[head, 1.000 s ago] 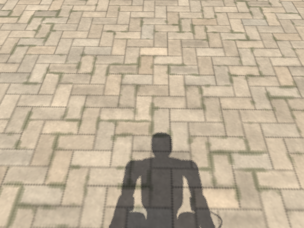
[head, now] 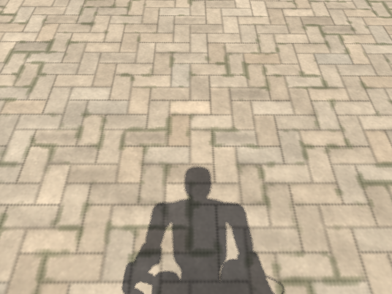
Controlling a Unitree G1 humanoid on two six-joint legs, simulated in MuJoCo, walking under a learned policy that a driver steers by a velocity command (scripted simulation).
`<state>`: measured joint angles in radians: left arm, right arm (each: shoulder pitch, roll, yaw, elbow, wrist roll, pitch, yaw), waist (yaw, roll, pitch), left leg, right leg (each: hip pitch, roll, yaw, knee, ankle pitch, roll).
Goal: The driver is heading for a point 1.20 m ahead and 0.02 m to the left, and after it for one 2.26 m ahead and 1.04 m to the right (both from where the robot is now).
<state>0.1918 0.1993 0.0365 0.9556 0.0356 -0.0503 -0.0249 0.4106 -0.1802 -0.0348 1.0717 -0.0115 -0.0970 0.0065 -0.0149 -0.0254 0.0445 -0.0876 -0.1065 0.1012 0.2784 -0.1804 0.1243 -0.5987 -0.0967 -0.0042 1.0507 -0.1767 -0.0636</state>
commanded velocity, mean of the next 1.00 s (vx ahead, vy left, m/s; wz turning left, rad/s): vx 0.18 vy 0.00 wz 0.00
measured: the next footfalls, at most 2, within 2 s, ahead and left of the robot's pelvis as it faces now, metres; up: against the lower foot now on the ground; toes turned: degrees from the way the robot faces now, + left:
right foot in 0.28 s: +0.33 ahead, -0.10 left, +0.00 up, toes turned -3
left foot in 0.70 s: +0.30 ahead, +0.09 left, +0.00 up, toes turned +2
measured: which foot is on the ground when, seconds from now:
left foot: down 0.00-0.28, up 0.30-0.68, down 0.70-1.00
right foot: up 0.00-0.26, down 0.28-1.00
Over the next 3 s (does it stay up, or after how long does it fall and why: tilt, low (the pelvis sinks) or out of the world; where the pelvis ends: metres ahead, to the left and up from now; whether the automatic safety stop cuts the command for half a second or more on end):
stays up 1.11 -0.04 -0.02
